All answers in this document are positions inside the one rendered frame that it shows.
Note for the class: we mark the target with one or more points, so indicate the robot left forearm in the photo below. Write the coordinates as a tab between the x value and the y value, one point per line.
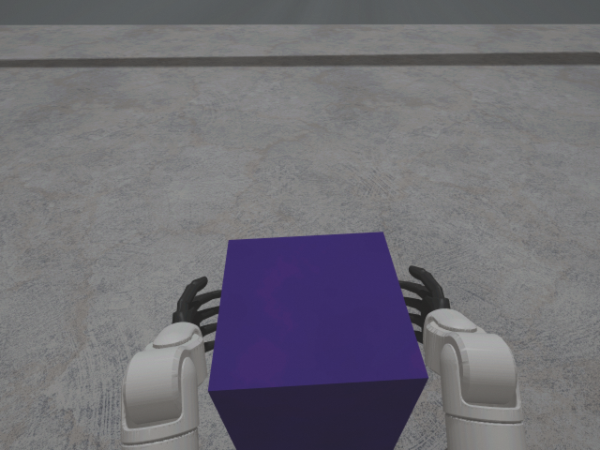
159	393

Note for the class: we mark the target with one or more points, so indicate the carton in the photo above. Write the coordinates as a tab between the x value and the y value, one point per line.
314	348

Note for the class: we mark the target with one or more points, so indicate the right robot hand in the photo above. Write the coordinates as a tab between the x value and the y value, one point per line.
431	294

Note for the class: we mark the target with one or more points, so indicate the robot right forearm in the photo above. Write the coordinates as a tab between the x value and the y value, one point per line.
479	377

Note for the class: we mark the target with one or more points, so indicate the left robot hand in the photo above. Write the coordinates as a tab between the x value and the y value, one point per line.
188	305

